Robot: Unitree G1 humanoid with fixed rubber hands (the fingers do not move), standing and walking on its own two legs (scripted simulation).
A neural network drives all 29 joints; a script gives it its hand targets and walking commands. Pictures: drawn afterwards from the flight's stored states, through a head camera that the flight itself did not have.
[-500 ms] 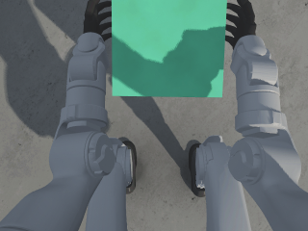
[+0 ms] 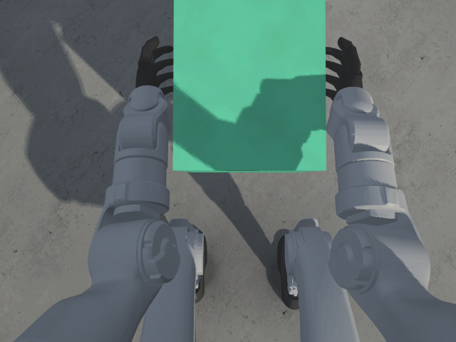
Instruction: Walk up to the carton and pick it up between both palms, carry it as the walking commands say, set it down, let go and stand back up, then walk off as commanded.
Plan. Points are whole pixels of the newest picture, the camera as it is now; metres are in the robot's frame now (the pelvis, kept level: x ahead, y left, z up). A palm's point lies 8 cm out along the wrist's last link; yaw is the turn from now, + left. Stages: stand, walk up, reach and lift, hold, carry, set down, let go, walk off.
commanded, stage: reach and lift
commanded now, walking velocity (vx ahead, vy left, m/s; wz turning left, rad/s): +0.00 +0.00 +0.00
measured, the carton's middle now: (245, 92) +0.54 +0.00 -0.14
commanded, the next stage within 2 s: none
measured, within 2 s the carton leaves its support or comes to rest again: neither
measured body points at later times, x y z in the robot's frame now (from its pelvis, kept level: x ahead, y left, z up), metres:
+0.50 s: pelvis +0.01 +0.00 +0.05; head +0.24 +0.01 +0.44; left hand +0.50 +0.16 +0.00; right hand +0.50 -0.15 +0.00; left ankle +0.12 +0.14 -0.46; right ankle +0.10 -0.14 -0.46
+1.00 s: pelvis +0.03 +0.00 +0.12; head +0.22 +0.01 +0.53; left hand +0.48 +0.16 +0.08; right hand +0.48 -0.15 +0.08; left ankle +0.11 +0.14 -0.46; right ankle +0.10 -0.14 -0.46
